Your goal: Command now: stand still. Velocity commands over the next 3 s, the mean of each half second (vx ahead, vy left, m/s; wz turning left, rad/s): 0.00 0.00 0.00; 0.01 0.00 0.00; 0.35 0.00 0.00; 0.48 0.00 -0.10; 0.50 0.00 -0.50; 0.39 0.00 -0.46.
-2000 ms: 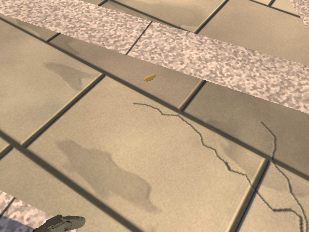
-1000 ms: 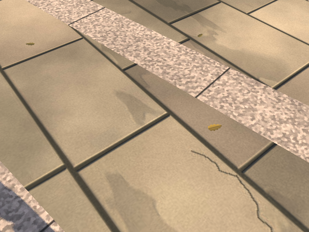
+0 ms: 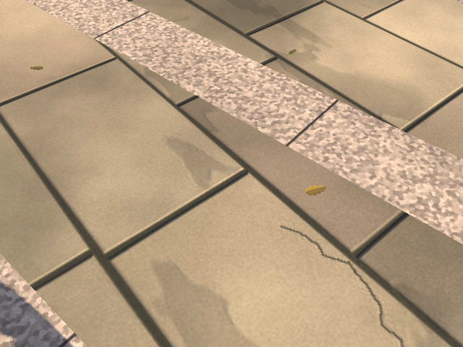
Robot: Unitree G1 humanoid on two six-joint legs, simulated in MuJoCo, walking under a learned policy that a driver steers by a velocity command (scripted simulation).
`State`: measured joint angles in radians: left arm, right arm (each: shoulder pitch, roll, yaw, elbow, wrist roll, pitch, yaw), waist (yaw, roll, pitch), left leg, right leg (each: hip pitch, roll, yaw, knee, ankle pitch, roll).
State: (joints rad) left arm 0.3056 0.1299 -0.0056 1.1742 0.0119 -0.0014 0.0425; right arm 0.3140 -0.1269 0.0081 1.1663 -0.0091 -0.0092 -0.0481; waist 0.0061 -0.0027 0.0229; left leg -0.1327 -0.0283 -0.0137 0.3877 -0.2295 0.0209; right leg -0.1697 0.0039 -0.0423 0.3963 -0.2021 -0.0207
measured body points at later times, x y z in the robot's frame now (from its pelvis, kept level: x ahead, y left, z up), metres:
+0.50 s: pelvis +0.01 +0.00 +0.00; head +0.01 +0.00 +0.45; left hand -0.03 +0.20 -0.16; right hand -0.03 -0.21 -0.16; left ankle -0.01 +0.11 -0.74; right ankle +0.01 -0.10 -0.74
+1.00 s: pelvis +0.01 -0.01 +0.00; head +0.02 -0.01 +0.45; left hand -0.03 +0.20 -0.16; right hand -0.03 -0.21 -0.17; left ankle -0.01 +0.11 -0.74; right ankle +0.01 -0.10 -0.74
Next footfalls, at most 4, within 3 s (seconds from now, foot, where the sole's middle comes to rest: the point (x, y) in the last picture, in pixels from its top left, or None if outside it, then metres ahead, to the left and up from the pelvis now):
1.64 right None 0.42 -0.05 -0.78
2.18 left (211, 277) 0.75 0.10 -0.78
2.72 right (295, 231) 0.93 -0.18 -0.78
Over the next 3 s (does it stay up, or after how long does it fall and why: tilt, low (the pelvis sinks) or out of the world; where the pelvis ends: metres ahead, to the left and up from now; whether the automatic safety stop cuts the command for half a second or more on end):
stays up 0.93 -0.13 0.00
